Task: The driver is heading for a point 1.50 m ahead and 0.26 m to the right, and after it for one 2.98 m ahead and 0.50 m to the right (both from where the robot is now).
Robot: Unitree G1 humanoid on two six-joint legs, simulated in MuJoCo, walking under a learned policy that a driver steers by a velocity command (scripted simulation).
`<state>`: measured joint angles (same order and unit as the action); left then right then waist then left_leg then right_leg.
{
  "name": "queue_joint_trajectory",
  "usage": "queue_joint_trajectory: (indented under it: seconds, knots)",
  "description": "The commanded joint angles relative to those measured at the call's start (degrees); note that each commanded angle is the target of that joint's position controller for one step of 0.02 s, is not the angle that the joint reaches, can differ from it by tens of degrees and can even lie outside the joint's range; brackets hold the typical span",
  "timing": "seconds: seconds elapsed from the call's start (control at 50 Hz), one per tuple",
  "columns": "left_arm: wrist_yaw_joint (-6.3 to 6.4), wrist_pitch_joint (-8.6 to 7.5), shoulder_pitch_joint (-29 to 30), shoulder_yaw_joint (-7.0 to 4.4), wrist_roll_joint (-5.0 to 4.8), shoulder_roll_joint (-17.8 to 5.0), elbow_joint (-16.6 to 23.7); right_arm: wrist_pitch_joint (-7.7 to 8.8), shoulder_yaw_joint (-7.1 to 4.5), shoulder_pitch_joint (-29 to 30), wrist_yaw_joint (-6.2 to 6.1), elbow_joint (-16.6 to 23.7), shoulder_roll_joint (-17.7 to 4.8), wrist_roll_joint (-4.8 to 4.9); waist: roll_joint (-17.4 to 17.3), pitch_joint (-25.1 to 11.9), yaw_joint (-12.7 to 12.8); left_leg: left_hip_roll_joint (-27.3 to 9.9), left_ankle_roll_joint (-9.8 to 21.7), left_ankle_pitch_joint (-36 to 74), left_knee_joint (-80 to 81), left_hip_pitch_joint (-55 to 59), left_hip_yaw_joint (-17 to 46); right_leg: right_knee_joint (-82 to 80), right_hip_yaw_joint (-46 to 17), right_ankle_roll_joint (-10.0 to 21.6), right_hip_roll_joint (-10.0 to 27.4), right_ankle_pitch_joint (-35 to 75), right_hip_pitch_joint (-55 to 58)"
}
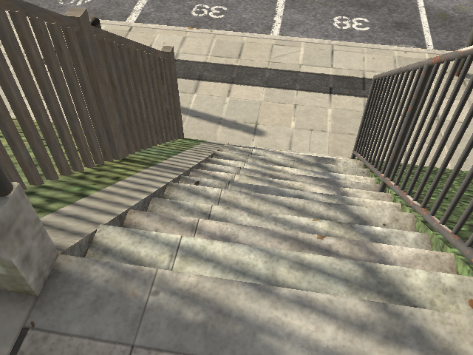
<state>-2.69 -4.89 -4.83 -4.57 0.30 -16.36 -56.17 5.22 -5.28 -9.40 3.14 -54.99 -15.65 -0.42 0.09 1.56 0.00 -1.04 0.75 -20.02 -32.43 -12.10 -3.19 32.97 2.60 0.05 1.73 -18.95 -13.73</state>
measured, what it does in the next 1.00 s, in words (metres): walks ahead: left foot, then right foot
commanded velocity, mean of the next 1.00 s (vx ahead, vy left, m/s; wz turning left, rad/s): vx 0.23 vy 0.00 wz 0.00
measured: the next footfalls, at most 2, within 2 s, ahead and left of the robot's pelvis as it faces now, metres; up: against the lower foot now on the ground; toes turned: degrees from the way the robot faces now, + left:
left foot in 0.52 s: +0.34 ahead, +0.13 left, +0.00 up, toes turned +3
right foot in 0.84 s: +0.35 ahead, -0.10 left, +0.00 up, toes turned -4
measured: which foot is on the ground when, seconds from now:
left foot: down 0.00-0.18, up 0.20-0.50, down 0.52-1.00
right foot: down 0.00-0.52, up 0.54-0.82, down 0.84-1.00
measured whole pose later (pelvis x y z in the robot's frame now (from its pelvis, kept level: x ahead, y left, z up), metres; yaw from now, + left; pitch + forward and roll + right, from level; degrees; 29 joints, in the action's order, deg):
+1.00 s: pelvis +0.29 +0.03 +0.01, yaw +0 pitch +1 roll +1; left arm -3.7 -4.1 -14.2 -2.0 0.2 -12.1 -56.1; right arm 5.2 -3.0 -11.0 4.4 -55.1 -11.9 0.6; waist 0.2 0.3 0.2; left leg 2.2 2.5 -12.6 -26.2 -14.9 -3.8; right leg 30.0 3.2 -0.9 4.3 -13.7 -17.3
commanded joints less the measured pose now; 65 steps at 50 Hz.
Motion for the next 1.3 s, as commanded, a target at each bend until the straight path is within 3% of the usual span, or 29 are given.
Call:
queue_joint_trajectory:
  seconds: [0.02,0.1,0.14,0.18,0.22,0.24,0.28,0.34,0.4,0.46,0.5,0.52,0.54,0.56,0.58,0.6,0.62,0.66,0.7,0.74,0.82,0.86,0.88,0.92,0.98,1.16,1.2,1.24,1.3]
  knots:
    - [1.55,-0.34,-0.37,-2.27,2.09,-8.38,1.91,0.58,-2.44,-4.09,-1.39,1.16,-9.17,-2.26,-2.07,3.89,-0.84,-5.43,8.71,-16.92,12.33,-1.43,9.3,-7.81,-4.27,6.73,1.45,-15.22,-3.96]
    - [3.08,-1.5,0.14,-0.63,2.68,-2.06,3.28,0.83,-1.3,-2.96,-3.05,1.92,-6.6,-1.44,-6.4,4.31,-0.89,-14.49,15.02,-11.25,20.37,5.94,20.03,-1.47,-0.41,7.1,-0.61,-3.46,-3.22]
    - [3.07,-1.96,-4.23,-0.87,2.8,-2.63,2.59,-0.22,-0.9,-0.22,-3.09,2.64,-7.04,-1.67,-4.96,4.38,1.45,-13.22,14.37,-5.47,18.75,3.28,16.32,-4.16,1.21,7.55,-1.35,-2.05,4.37]
    - [2.7,-2.73,-11.91,-1.4,3.32,-3.59,0.45,-0.66,-0.62,1.49,-2.7,3.38,-6.45,-3.43,-0.32,2.49,4.26,-6.7,11.54,-1.07,7.07,-1.08,8.62,-6.67,-2.76,9.62,0.51,2.33,13.1]
    - [2.94,-3.66,-29.02,-1.94,4.33,-8.38,-2.59,0.42,0.89,5.65,-0.78,5.19,-1.05,-4.54,12.58,0.51,10.95,4.5,4.52,-13.33,-23.62,-28.13,4.18,-19.02,-33.5,21.53,16.83,18.56,34.64]
    - [2.89,-4.08,-30.82,-1.01,5.21,-7.18,-3.57,1.36,1.08,6.55,-0.55,5.69,-0.31,-3.12,7.39,5.68,10.44,1.98,5.74,-15.33,-31.55,-40.21,11.85,-21.12,-34.99,21.89,22.18,20.46,37.58]
    - [2.48,-3.43,-24.57,0.56,4.76,-2.78,-3.1,1.26,0.32,5.36,-1.18,4.93,-3.03,-3.26,2.44,6.48,6.31,-0.98,6.38,-9.67,-38.4,-41.15,10.24,-21.53,-25.57,18.8,20.11,21.25,33.48]
    - [2.58,-2.0,-19.03,2.81,4.0,1.88,-1.21,-0.3,1.3,3.94,-0.87,4.48,1.65,-4.96,2.92,7.05,1.2,-4.0,6.53,3.14,-27.83,-29.16,5.27,-27.41,-12.19,13.1,12.75,17.29,18.89]
    - [1.32,-1.23,-18.99,2.78,3.24,-1.55,-0.58,-1.12,3.11,10.16,1.02,6.63,4.64,-3.35,5.1,7.12,1.43,-1.46,3.05,10.02,-12.78,-9.86,-0.79,-29.19,-3.73,11.1,7.74,14.93,0.64]
    - [0.23,-1.18,-21.43,1.45,3.12,-6.3,-1.03,-0.56,2.28,10.54,0.54,7.11,-0.08,-2.18,4.32,7.14,-0.14,0.56,3.16,15.91,-2.93,-7.97,-0.72,-24.17,-5.58,12.33,11.58,26.46,4.8]
    - [0.24,-1.27,-21.07,0.85,3.18,-7.15,-1.1,0.2,0.9,5.83,-0.27,5.98,-3.61,-1.12,3.82,1.44,-3.45,3.2,5.76,23.34,1.14,2.32,-2.08,-12.94,-2.36,8.87,8.75,47.81,6.47]
    - [-0.12,-1.46,-23.42,1.16,3.72,-5.09,-1.52,0.83,-0.44,-1.45,-0.86,4.2,-8.03,-0.69,0.69,-5.96,-5.05,0.72,9.4,37.39,-2.02,14.45,0.24,-1.65,0.77,4.33,3.93,44.08,2.64]
    - [-0.7,-1.9,-34.18,3.45,4.02,3.39,-0.72,0.43,-0.76,-14.33,-1.03,2.18,-11.87,-1.2,-12.71,-24.19,-4.87,-15.76,23.98,54.32,0.24,41.37,21.74,16.24,1.39,-0.76,-3.94,11.85,-11.95]
    - [-1.49,-1.53,-29.01,3.15,2.36,3.26,0.94,0.01,-0.76,-26.29,-1.17,-1.27,-11.15,-3.16,-12.49,-28.78,-9.46,-25.33,29.06,56.58,10.18,43.27,39.61,35.94,-3.92,-1.32,-7.56,-21.16,-16.44]
    - [-1.51,-1.08,-17.04,1.69,1.48,0.31,4.33,1.51,-1.7,-22.34,-2.09,-1.81,-12.1,-3.96,-5.05,-12.2,-8.99,-21.71,21.62,44.22,14.12,26.25,32.52,42.08,-9.29,0.73,-3.09,-17.98,-21.66]
    - [-0.07,-0.79,-14.75,1.36,2.41,-0.36,4.24,1.81,-1.63,-12.01,-2.93,0.05,-9.78,-1.66,-3.85,-4.69,-5.13,-19.19,18.16,36.16,15.93,12.83,23.99,41.69,-7.63,1.28,1.6,-14.62,-20.64]
    - [1.27,-0.34,-17.19,1.56,3.7,0.01,3.45,1.39,-0.03,-5.76,-3.47,1.79,-4.45,-0.24,-3.3,-4.76,-1.79,-16.7,16.73,34.15,17.99,6.56,19.35,37.65,-7.37,1.45,4.41,-14.43,-16.31]
    - [1.65,0.13,-20.48,2.92,4.14,5.29,2.03,1.29,1.47,-3.16,-3.27,2.47,0.44,-0.4,-2.17,-1.94,2.49,-13.24,14.73,37.65,21.66,-4.51,12.73,31.24,-6.26,0.17,6.4,-12.19,-8.45]
    - [-0.22,0.8,-25.85,2.39,2.17,4.77,-0.16,2.23,1.3,2.84,-2.13,4.06,-1.11,-0.87,-1.7,-3.34,7.01,-7.49,11.99,38.89,21.13,-12.45,3.79,23.06,-2.49,-1.86,5.28,-4.54,0.46]
    - [-1.95,1.61,-23.95,1.97,1.5,2.46,-0.06,2.6,0.59,5.9,-0.68,5.08,-3.93,-0.46,-3.23,-3.58,6.41,-4.99,10.72,33.34,19.55,-16.17,1.59,14.82,0.6,-4.61,3.91,1.79,3.24]
    - [-0.09,1.06,-20.22,1.13,1.52,-1.83,2.13,2.4,1.12,3.61,2.58,2.68,-3.06,0.55,-1.03,-3.52,5.35,-9.91,11.41,13.32,14.26,-14.24,11.15,2.37,-1.52,-3.25,5.63,10.7,4.48]
    - [0.38,-0.14,-15.14,1.9,-0.25,-1.79,4.31,1.51,2.61,-1.05,3.48,1.3,0.89,1.7,1.28,-3.52,2.74,-7.09,6.72,6.53,12.29,-9.68,11.65,-6.41,-4.05,1.29,8.39,19.01,3.11]
    - [-0.16,-0.48,-8.33,1.49,-0.97,-5.53,5.57,1.13,1.27,-8.68,2.31,0.86,-1.62,1.22,5.07,-3.44,-4.18,-1.51,4.36,1.68,11.94,-5.1,6.0,-8.84,-7.29,6.78,9.54,14.93,-2.26]
    - [-1.15,-0.16,-6.49,0.88,-0.63,-4.81,4.46,0.26,0.45,-4.74,0.76,1.86,-4.91,0.46,2.88,-2.45,-2.55,-0.76,3.67,0.95,10.8,1.02,4.3,-11.81,-4.94,4.63,6.05,0.32,-9.11]
    - [-0.94,-0.13,-7.26,1.24,-0.08,-1.94,3.04,0.21,1.08,-5.17,1.04,1.2,-2.1,1.27,1.89,-3.09,-1.05,-0.88,4.27,8.14,11.77,-1.16,4.42,-9.51,-3.25,3.15,4.93,9.09,-2.68]
    - [-0.82,0.45,-7.52,0.49,-0.2,-3.13,0.52,-0.08,0.39,-5.54,1.08,0.57,-2.38,1.01,1.17,-4.21,0.44,-0.32,3.26,14.86,8.87,0.78,3.4,-7.77,-1.14,2.93,4.19,11.21,-1.12]
    - [0.53,0.87,-8.9,-1.13,1.61,-6.51,0.08,-0.32,-1.1,-7.62,0.04,0.13,-5.46,-0.91,0.79,-0.06,0.49,-0.94,6.92,-5.26,10.77,-2.2,5.39,-9.63,-2.67,6.45,4.38,-8.65,-3.25]
    - [2.08,0.43,-7.4,-1.02,3.06,-4.56,0.5,0.33,-1.02,-7.53,-1.46,0.54,-3.56,-2.41,0.33,3.44,0.05,-3.65,10.71,-12.14,13.09,-2.7,9.78,-11.94,-5.38,10.02,5.52,-13.25,-4.89]
    - [3.4,-0.66,-4.14,-0.24,2.11,-0.9,2.0,1.1,-0.37,-7.39,-2.85,1.37,-1.18,-2.1,-1.46,1.48,-0.52,-6.38,13.09,-4.89,14.96,2.38,13.05,-9.17,-3.68,10.45,4.26,-4.53,-2.31]
Over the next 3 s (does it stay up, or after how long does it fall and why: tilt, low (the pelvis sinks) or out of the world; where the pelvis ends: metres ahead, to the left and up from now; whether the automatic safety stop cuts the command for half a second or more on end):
stays up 1.03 -0.10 -0.39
